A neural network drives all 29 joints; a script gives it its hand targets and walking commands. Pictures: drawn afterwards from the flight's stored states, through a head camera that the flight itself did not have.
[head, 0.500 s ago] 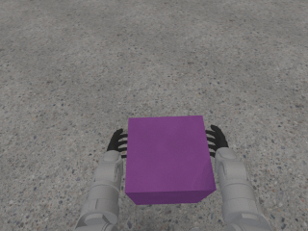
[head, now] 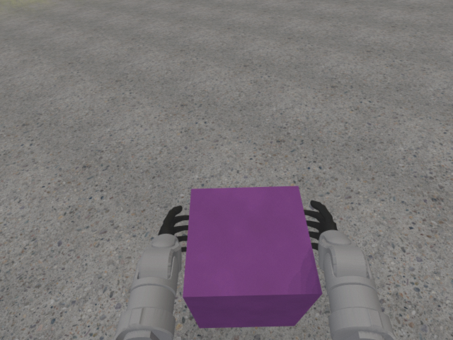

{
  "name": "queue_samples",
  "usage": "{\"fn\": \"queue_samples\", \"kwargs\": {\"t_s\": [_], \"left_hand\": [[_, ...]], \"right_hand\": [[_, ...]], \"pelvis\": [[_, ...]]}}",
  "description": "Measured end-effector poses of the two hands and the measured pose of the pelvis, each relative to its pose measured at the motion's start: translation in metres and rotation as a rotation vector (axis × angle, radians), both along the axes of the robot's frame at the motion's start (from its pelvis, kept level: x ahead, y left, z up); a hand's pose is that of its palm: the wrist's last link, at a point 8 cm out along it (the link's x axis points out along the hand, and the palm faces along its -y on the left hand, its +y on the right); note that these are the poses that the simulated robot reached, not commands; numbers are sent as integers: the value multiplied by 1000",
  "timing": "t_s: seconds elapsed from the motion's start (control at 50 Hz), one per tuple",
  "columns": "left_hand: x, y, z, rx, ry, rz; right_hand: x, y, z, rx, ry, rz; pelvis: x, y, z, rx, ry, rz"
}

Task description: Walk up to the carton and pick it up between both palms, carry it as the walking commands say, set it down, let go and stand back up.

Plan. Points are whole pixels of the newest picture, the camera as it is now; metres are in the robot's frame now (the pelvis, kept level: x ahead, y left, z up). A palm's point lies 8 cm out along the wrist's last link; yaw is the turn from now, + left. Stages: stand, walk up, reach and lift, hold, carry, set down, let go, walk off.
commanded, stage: reach and lift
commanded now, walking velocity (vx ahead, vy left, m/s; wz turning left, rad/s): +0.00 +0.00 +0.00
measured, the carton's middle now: (245, 261) +0.31 -0.01 -0.05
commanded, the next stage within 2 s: hold in 1.22 s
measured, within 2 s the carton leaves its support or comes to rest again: neither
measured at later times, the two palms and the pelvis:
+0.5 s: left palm (159, 246) +0.30 +0.16 +0.04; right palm (320, 233) +0.30 -0.14 +0.05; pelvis +0.00 +0.00 +0.00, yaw +0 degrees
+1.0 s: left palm (160, 255) +0.28 +0.15 +0.04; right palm (326, 240) +0.29 -0.15 +0.05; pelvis +0.00 +0.00 +0.01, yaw +1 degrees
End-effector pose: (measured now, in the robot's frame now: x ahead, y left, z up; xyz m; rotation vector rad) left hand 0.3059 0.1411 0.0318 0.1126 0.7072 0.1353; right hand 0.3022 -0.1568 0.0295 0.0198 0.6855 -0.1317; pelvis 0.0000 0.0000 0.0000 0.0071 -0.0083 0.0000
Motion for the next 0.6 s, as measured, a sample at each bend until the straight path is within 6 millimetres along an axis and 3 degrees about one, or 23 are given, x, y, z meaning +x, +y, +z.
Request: {"fn": "queue_samples", "kwargs": {"t_s": [0.22, 0.6], "left_hand": [[-4, 0, 14, 1, -6, -13], [-13, 17, 5, 1, 39, 22]], "right_hand": [[-1, 0, 23, -29, -10, 7], [1, 17, 14, -36, 32, 50]], "pelvis": [[-3, 0, 2, -2, -54, 0], [8, -1, 5, -6, -64, 11]]}}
